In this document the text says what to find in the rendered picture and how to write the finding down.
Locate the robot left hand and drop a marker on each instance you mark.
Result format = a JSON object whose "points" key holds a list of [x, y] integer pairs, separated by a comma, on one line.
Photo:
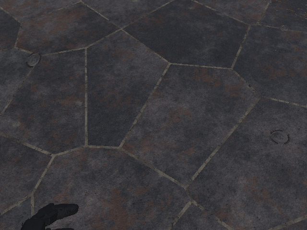
{"points": [[49, 214]]}

